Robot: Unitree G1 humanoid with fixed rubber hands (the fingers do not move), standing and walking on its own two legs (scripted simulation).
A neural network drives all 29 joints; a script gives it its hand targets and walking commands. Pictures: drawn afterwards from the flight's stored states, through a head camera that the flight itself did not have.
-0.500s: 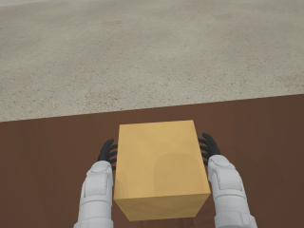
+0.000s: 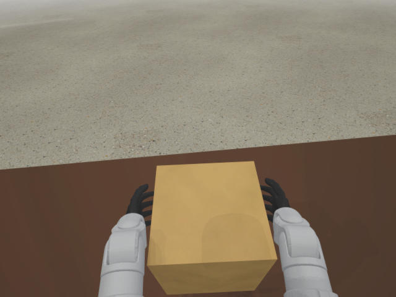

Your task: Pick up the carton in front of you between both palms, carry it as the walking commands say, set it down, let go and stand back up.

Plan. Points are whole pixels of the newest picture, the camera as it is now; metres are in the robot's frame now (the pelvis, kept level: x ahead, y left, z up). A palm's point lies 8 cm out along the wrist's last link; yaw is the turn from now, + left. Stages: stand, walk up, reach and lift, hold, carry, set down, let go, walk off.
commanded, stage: hold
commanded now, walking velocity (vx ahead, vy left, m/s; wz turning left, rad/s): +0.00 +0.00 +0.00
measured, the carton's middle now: (208, 231) +0.29 +0.01 -0.03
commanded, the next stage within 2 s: carry in 0.36 s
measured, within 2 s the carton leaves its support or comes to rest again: neither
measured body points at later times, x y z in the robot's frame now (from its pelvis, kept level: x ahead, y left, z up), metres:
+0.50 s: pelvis -0.01 +0.00 +0.00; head -0.04 -0.01 +0.45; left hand +0.30 +0.15 +0.05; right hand +0.31 -0.15 +0.05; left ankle +0.02 +0.13 -0.74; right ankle +0.00 -0.12 -0.74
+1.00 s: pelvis +0.18 +0.00 +0.00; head +0.18 -0.01 +0.45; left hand +0.44 +0.14 +0.07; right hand +0.43 -0.16 +0.06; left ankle +0.13 +0.09 -0.74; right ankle +0.17 -0.11 -0.69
